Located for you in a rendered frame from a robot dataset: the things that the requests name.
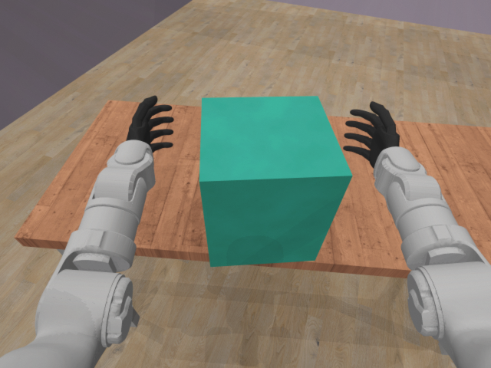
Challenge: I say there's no robot left upper arm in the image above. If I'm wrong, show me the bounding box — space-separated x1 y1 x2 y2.
0 269 133 368

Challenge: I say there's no right robot forearm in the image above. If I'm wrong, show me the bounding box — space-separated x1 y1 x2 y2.
373 146 491 271

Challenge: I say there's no left robot forearm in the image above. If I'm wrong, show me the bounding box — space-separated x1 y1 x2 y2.
35 140 156 336

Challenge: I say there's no right robot hand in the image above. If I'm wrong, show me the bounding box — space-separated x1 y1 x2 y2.
343 101 400 168

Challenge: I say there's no table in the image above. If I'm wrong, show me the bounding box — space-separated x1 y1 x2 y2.
14 100 491 355

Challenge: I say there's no carton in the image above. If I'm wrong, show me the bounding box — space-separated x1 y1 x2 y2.
199 96 352 267

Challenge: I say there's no left robot hand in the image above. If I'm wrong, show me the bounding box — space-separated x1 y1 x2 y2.
126 96 174 152

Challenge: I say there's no robot right upper arm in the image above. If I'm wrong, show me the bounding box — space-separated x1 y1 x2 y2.
407 261 491 368

